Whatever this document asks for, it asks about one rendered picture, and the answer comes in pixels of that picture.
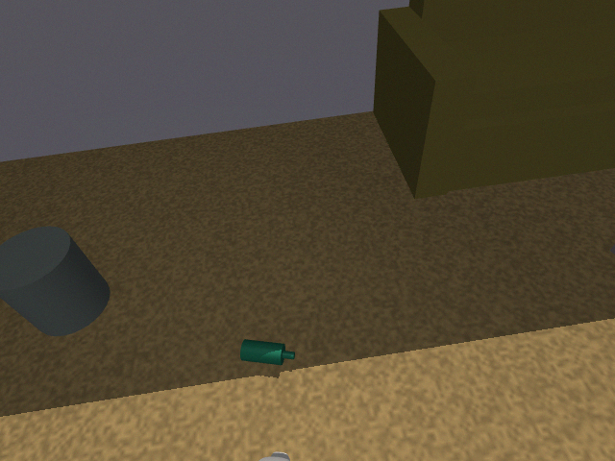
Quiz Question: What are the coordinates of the sofa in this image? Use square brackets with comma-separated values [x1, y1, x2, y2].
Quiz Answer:
[373, 0, 615, 199]

